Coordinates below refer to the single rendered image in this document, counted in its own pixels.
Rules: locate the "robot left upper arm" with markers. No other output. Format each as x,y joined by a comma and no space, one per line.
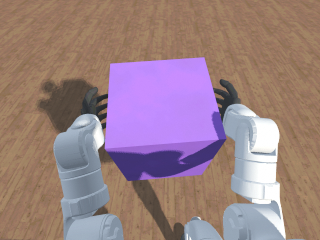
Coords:
98,227

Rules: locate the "left robot forearm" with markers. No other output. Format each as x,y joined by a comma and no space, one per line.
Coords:
79,168

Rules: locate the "right robot forearm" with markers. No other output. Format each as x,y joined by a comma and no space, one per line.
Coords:
256,152

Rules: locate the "robot right upper arm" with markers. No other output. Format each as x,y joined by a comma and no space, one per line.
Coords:
248,221

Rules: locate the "right robot shin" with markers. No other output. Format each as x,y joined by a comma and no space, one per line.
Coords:
195,218

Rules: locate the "robot right thigh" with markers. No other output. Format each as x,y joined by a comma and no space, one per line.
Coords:
200,230

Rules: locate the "carton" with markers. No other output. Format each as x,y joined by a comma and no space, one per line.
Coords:
162,120

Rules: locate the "robot right hand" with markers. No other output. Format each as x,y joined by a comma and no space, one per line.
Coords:
230,97

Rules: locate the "robot left hand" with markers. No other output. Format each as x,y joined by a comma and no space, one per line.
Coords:
88,105

